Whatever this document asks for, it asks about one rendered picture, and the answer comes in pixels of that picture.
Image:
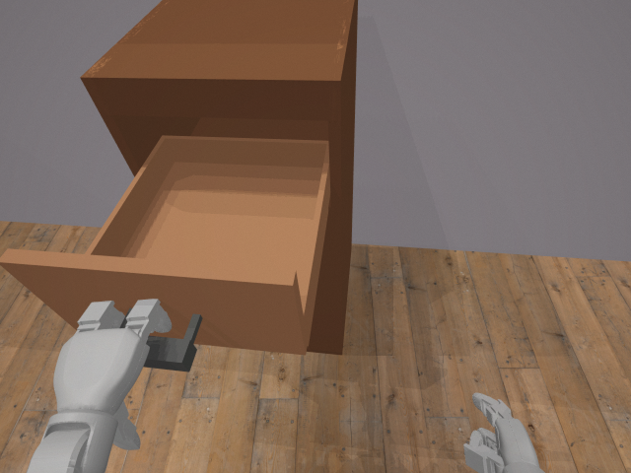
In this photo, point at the robot left forearm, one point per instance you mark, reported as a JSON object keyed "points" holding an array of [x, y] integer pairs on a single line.
{"points": [[75, 441]]}

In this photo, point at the handle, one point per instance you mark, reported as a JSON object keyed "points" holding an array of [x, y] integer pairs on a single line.
{"points": [[172, 353]]}

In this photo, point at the robot right hand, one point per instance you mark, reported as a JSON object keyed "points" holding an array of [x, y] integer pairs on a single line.
{"points": [[490, 453]]}

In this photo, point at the drawer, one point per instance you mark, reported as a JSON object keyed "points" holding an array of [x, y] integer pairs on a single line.
{"points": [[229, 228]]}

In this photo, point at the robot left hand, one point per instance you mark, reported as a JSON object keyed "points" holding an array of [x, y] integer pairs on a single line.
{"points": [[98, 366]]}

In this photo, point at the cabinet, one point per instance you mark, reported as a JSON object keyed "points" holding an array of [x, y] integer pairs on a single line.
{"points": [[267, 69]]}

